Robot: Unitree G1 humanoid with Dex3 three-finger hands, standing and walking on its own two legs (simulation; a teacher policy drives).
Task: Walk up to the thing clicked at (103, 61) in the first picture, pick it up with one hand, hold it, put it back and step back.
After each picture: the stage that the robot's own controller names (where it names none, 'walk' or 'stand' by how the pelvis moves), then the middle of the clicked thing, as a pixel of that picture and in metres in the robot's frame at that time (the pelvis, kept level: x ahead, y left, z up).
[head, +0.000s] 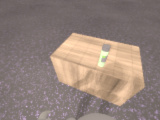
stand; (103, 56) +0.66 -0.11 -0.05
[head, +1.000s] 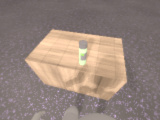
walk; (82, 53) +0.58 +0.12 -0.02
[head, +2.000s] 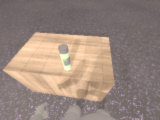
stand; (65, 58) +0.49 +0.23 +0.00
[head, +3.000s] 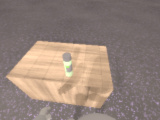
walk; (68, 65) +0.49 +0.21 -0.05
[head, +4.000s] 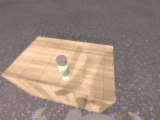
stand; (64, 69) +0.40 +0.23 -0.02
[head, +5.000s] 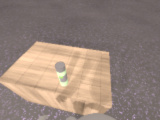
stand; (62, 75) +0.38 +0.23 -0.05
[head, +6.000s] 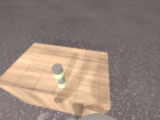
stand; (60, 77) +0.36 +0.25 -0.05
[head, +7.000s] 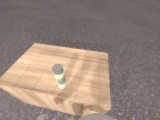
stand; (60, 77) +0.36 +0.24 -0.05
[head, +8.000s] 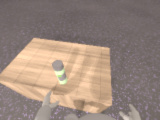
rise first; (60, 73) +0.37 +0.24 -0.04
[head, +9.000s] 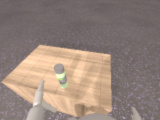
go down; (61, 77) +0.36 +0.26 -0.05
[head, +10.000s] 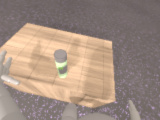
go down; (61, 65) +0.38 +0.22 +0.01
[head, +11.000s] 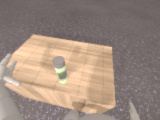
approach; (61, 71) +0.37 +0.22 +0.00
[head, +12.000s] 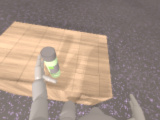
close in; (52, 64) +0.38 +0.24 +0.04
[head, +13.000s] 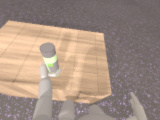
close; (52, 62) +0.39 +0.23 +0.06
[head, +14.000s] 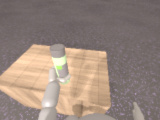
lift; (61, 66) +0.32 +0.19 +0.17
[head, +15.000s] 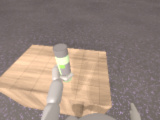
hold; (64, 65) +0.33 +0.18 +0.15
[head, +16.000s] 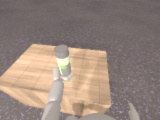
hold; (64, 65) +0.34 +0.17 +0.14
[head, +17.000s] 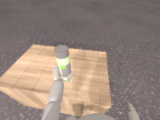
hold; (64, 65) +0.34 +0.17 +0.14
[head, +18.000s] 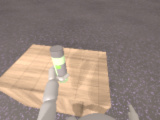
crouch; (60, 66) +0.34 +0.20 +0.13
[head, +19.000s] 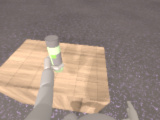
lower; (55, 56) +0.41 +0.23 +0.13
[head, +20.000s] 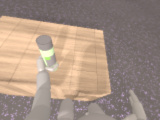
lower; (49, 56) +0.42 +0.24 +0.06
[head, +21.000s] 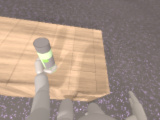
lower; (47, 58) +0.41 +0.25 +0.06
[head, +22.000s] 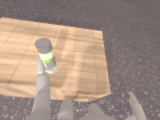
lower; (48, 59) +0.41 +0.24 +0.06
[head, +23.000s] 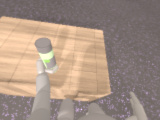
lower; (48, 58) +0.41 +0.24 +0.06
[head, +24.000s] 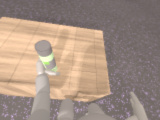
open; (48, 60) +0.40 +0.24 +0.06
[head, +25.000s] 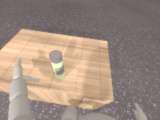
sink last; (58, 66) +0.39 +0.22 +0.02
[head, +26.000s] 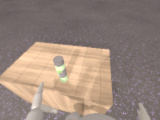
stand; (61, 70) +0.40 +0.25 +0.01
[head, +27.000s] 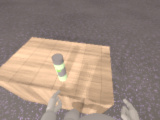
stand; (60, 69) +0.39 +0.24 +0.02
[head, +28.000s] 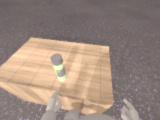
stand; (59, 69) +0.39 +0.24 +0.02
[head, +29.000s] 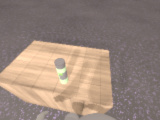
stand; (62, 72) +0.38 +0.23 -0.02
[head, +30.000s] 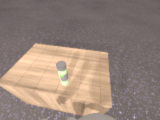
stand; (63, 74) +0.39 +0.23 -0.05
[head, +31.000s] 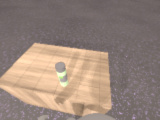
stand; (62, 75) +0.38 +0.23 -0.05
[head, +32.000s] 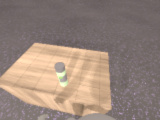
stand; (62, 75) +0.38 +0.23 -0.05
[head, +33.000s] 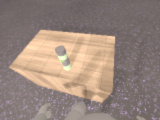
walk; (64, 59) +0.47 +0.25 -0.03
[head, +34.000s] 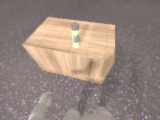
walk; (75, 36) +0.75 +0.18 -0.01
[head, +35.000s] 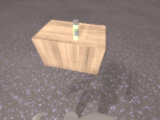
stand; (75, 30) +1.02 +0.26 -0.03
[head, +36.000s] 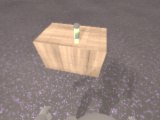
stand; (76, 33) +1.00 +0.23 -0.04
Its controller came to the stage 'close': yes
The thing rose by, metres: 0.21
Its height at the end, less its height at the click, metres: +0.00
